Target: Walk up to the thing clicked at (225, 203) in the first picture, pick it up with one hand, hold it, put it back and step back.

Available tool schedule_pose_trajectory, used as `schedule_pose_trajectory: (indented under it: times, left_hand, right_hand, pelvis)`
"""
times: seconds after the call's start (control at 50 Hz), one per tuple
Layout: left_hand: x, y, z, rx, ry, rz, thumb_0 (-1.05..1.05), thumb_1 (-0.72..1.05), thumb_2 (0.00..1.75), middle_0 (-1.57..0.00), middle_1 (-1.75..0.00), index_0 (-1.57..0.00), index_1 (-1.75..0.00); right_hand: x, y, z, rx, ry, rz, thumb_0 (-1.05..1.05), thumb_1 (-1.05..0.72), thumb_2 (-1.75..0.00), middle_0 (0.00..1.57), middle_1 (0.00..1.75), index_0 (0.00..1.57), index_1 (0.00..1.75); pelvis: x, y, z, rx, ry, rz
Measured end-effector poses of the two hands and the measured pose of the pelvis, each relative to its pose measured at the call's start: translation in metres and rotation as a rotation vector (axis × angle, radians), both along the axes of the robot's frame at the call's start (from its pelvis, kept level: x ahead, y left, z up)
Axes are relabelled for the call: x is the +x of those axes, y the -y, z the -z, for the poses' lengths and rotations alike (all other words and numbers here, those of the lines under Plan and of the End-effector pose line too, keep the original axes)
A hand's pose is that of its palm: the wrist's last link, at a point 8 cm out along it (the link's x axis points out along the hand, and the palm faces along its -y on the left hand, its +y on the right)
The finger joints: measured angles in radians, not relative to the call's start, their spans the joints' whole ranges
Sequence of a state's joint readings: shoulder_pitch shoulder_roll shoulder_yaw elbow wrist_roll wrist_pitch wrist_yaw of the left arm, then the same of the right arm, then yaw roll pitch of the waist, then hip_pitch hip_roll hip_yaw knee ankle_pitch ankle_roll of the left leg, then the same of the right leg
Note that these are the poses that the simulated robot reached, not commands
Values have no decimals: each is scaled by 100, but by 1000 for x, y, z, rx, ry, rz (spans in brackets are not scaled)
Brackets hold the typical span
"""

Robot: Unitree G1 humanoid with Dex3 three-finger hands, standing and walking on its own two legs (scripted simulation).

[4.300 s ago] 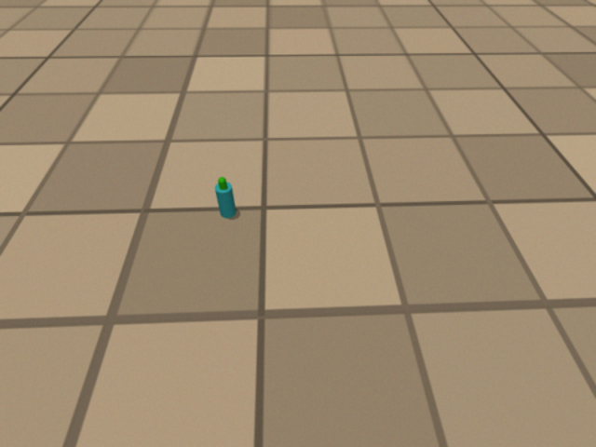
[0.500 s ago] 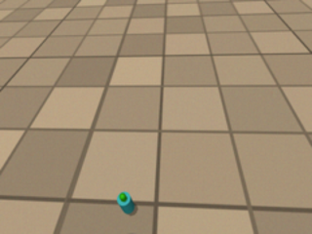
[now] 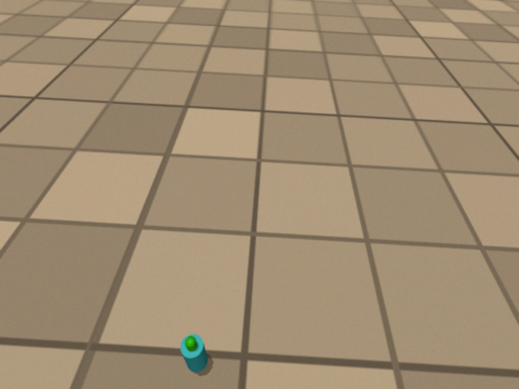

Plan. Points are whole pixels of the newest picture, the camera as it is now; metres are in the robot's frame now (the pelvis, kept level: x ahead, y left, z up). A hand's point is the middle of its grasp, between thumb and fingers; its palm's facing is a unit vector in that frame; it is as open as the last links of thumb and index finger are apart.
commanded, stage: walk up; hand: left
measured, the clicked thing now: (193, 351) +0.39 +0.20 -0.67
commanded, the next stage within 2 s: stand in 1.00 s
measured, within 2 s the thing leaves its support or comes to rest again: neither
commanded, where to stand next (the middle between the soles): +0.06 -0.01 m, yaw +0 degrees
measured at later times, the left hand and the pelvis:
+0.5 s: hand out of the picture +0.09 +0.25 -0.15, palm faces +0.02 -0.94 -0.35, open 7.4 cm; pelvis +0.02 -0.01 +0.01, yaw +1 degrees
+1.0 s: hand out of the picture +0.11 +0.25 -0.15, palm faces +0.01 -0.94 -0.34, open 7.4 cm; pelvis +0.03 +0.00 +0.01, yaw +1 degrees
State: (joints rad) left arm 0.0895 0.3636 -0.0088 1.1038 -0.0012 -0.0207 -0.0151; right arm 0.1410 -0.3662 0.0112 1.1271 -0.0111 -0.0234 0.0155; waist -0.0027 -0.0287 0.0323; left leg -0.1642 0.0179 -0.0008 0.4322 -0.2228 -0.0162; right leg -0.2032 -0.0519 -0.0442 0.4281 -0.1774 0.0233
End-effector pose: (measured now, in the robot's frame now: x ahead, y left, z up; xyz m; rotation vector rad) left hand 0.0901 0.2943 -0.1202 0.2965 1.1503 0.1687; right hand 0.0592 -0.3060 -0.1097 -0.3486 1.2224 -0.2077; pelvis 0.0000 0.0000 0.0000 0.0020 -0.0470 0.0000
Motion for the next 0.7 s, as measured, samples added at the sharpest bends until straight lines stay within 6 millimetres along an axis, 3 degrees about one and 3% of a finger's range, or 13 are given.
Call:
schedule_pose_trajectory:
  times: [0.3,0.7]
  left_hand:
    - [-24,-7,-8,42,-104,-67,0,90,90,-21,-30,-20,-30]
    - [11,4,-7,19,-49,-52,0,90,90,-21,-30,-20,-30]
  right_hand:
    - [38,-6,9,44,5,-28,0,-91,-90,20,30,20,30]
    - [49,-3,4,29,7,-10,0,-91,-90,20,30,20,30]
  pelvis:
    - [13,4,-4,-2,-11,-16]
    - [25,6,-6,-1,-10,-21]
